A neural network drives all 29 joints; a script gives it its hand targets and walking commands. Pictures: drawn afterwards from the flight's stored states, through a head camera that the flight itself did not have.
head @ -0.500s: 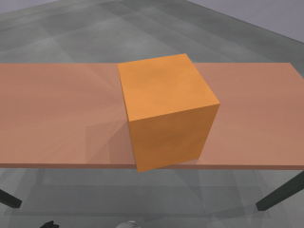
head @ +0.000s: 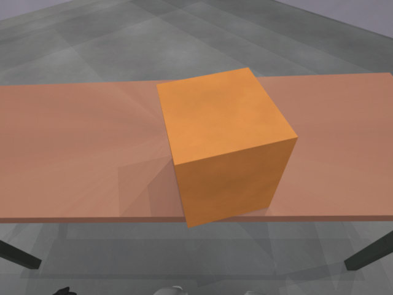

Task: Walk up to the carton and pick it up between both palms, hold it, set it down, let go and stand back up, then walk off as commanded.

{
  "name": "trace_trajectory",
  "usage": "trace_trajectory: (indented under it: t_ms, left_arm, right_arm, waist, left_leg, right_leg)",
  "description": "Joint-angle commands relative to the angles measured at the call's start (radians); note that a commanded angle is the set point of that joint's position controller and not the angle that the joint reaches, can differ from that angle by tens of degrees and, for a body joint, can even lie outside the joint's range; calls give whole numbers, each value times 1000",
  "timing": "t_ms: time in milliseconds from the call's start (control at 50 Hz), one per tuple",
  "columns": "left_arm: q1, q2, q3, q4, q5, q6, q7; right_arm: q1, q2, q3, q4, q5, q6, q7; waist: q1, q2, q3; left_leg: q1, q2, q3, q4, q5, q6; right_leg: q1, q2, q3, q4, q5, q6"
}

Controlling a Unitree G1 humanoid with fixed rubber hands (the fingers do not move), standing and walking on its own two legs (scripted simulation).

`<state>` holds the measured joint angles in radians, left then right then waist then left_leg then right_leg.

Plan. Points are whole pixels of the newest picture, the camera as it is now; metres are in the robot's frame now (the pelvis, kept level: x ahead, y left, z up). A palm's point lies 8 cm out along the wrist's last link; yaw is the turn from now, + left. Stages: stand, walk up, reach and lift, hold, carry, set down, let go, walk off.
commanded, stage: walk up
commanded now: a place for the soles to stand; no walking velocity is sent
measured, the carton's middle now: (217, 150) +0.41 -0.02 +0.06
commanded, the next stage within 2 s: reach and lift in 0.80 s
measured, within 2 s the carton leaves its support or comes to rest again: neither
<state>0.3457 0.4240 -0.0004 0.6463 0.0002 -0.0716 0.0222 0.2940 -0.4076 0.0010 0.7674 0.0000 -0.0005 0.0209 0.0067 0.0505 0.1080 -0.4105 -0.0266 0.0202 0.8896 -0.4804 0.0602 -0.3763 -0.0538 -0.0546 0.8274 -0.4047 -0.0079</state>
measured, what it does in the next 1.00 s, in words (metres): stands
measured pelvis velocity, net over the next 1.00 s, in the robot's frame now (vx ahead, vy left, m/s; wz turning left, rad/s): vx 0.01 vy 0.01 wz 0.00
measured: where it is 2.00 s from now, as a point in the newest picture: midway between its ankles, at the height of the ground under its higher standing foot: outside the picture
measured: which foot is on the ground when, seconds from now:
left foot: down 0.00-1.00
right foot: down 0.00-1.00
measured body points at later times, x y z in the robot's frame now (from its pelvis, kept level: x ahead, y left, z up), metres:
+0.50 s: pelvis +0.02 +0.01 +0.00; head +0.06 +0.00 +0.45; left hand +0.12 +0.33 -0.09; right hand +0.11 -0.29 -0.12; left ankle +0.03 +0.11 -0.70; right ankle +0.03 -0.12 -0.70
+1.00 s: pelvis +0.01 +0.01 +0.01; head +0.04 +0.00 +0.46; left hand +0.13 +0.28 -0.10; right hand +0.14 -0.29 -0.11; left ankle +0.04 +0.11 -0.70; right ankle +0.03 -0.12 -0.70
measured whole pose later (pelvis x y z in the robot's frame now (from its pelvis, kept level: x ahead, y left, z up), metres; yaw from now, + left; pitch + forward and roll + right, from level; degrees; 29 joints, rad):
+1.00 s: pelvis +0.01 +0.01 +0.01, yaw +0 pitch +0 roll +0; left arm 0.19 0.28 0.00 0.64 0.00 0.29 0.05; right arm 0.14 -0.40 0.00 0.89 -0.06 -0.10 0.07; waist 0.01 0.03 0.06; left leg -0.39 -0.01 0.01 0.77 -0.37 0.03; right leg -0.38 -0.06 -0.05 0.76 -0.38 0.02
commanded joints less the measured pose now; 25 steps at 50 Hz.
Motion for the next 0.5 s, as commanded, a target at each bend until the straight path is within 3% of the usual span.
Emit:
trace_trajectory:
  t_ms: [0, 40, 60, 80, 100, 120, 140, 160, 180, 200, 220, 240, 260, 280, 300, 320, 340, 360, 380, 400, 420, 440, 460, 480]
  left_arm:
    - [-26, 306, 109, 18, 24, -25, 26]
    - [-65, 292, 95, 12, 20, -18, 22]
    - [-91, 263, 88, 4, 15, -12, 19]
    - [-99, 225, 77, -6, 8, -8, 18]
    - [-80, 181, 71, -9, -2, -1, 19]
    - [-58, 201, 76, 8, -3, 9, 24]
    - [-34, 228, 83, 18, 1, 5, 23]
    - [-15, 222, 84, 24, 2, -2, 21]
    - [15, 213, 83, 35, 8, -12, 18]
    - [50, 228, 88, 49, 14, -25, 19]
    - [91, 271, 100, 55, 21, -38, 23]
    - [107, 320, 117, 63, 21, -43, 24]
    - [83, 328, 122, 55, 16, -40, 24]
    - [39, 332, 116, 42, 15, -37, 25]
    - [4, 321, 109, 35, 17, -31, 24]
    - [-35, 298, 99, 28, 16, -26, 22]
    - [-77, 259, 88, 9, 12, -22, 22]
    - [-92, 217, 79, 0, 2, -16, 22]
    - [-83, 185, 73, 5, -6, -3, 22]
    - [-81, 197, 75, 6, -1, 2, 26]
    - [-71, 198, 75, 8, 0, -1, 26]
    - [-42, 199, 77, 16, 2, -6, 23]
    - [-1, 201, 79, 28, 4, -15, 20]
    - [41, 210, 81, 42, 9, -28, 20]
  right_arm:
    - [-7, -233, -104, -49, -13, -33, -1]
    - [38, -217, -104, -25, -14, -43, -1]
    - [63, -224, -106, -11, -16, -49, -5]
    - [84, -264, -117, -8, -23, -54, -14]
    - [50, -307, -121, -30, -30, -59, -19]
    - [34, -335, -127, -32, -21, -56, -19]
    - [20, -344, -129, -30, -15, -52, -15]
    - [0, -320, -120, -35, -12, -49, -14]
    - [-43, -295, -109, -44, -8, -43, -14]
    - [-75, -249, -93, -54, -4, -40, -10]
    - [-91, -209, -78, -71, 4, -41, -8]
    - [-101, -182, -74, -78, 4, -39, -12]
    - [-80, -199, -78, -74, -2, -33, -16]
    - [-69, -218, -83, -68, -5, -33, -14]
    - [-54, -221, -85, -64, -6, -39, -11]
    - [-13, -222, -90, -45, -8, -49, -9]
    - [24, -236, -98, -29, -8, -61, -10]
    - [44, -285, -112, -24, -15, -68, -14]
    - [39, -321, -119, -26, -13, -68, -17]
    - [50, -322, -119, -22, -10, -65, -18]
    - [43, -311, -117, -21, -8, -61, -19]
    - [11, -298, -112, -28, -6, -57, -20]
    - [-35, -285, -104, -41, -4, -52, -19]
    - [-80, -254, -89, -56, 0, -48, -16]
  waist:
    - [-1, -222, -83]
    - [-41, -193, -122]
    - [-61, -143, -130]
    - [-68, -13, -146]
    - [-45, 91, -127]
    - [-38, 77, -97]
    - [-29, 72, -94]
    - [-10, 49, -73]
    - [16, 39, -73]
    - [35, 9, -103]
    - [55, -75, -142]
    - [55, -168, -149]
    - [43, -182, -149]
    - [23, -193, -135]
    - [3, -189, -144]
    - [-27, -155, -152]
    - [-47, -94, -179]
    - [-48, 33, -187]
    - [-43, 68, -157]
    - [-48, 70, -138]
    - [-42, 72, -125]
    - [-23, 64, -118]
    - [6, 50, -128]
    - [35, 17, -147]
  left_leg:
    - [-102, 60, -45, -16, -72, -23]
    - [68, 43, -18, -183, 107, -10]
    - [157, 53, -53, -262, 177, -3]
    - [216, 135, -232, -334, 260, 30]
    - [198, 257, -513, -430, 234, 101]
    - [165, 332, -580, -469, 158, 177]
    - [118, 334, -565, -443, 163, 224]
    - [81, 304, -496, -416, 200, 205]
    - [27, 256, -395, -364, 245, 157]
    - [-44, 201, -287, -275, 335, 97]
    - [-121, 117, -173, -119, 411, 25]
    - [-170, 34, -62, 30, 305, -26]
    - [-168, 41, -39, 26, 83, -30]
    - [-136, 50, -37, 21, -48, -28]
    - [-72, 60, -39, -63, -5, -17]
    - [34, 76, -60, -172, 191, -4]
    - [148, 111, -142, -231, 366, 20]
    - [215, 200, -354, -330, 441, 75]
    - [242, 291, -506, -387, 448, 156]
    - [262, 336, -541, -388, 508, 218]
    - [244, 334, -517, -377, 546, 235]
    - [209, 315, -466, -358, 557, 219]
    - [141, 276, -385, -317, 569, 180]
    - [46, 221, -286, -241, 593, 121]
  right_leg:
    - [129, -288, 357, -341, 164, -235]
    - [39, -220, 244, -248, 200, -176]
    - [-29, -173, 176, -179, 206, -136]
    - [-106, -101, 97, -19, 209, -85]
    - [-184, 1, 18, 117, 60, -21]
    - [-189, 33, 15, 111, -184, -11]
    - [-132, 29, 42, 89, -211, -25]
    - [-96, 26, 39, 26, -180, -37]
    - [-2, 19, 38, -95, -86, -48]
    - [125, -11, 88, -184, 60, -65]
    - [221, -116, 246, -261, 162, -115]
    - [262, -246, 420, -329, 239, -194]
    - [262, -330, 464, -328, 322, -254]
    - [221, -350, 439, -292, 415, -279]
    - [190, -312, 362, -243, 447, -259]
    - [116, -245, 266, -175, 429, -201]
    - [25, -162, 162, -92, 405, -131]
    - [-82, -51, 58, 68, 302, -54]
    - [-167, 24, 12, 118, 34, -10]
    - [-200, 28, 29, 118, -179, -17]
    - [-192, 22, 42, 103, -214, -28]
    - [-144, 18, 40, 36, -173, -36]
    - [-37, 14, 38, -68, -63, -43]
    - [106, -9, 73, -164, 152, -57]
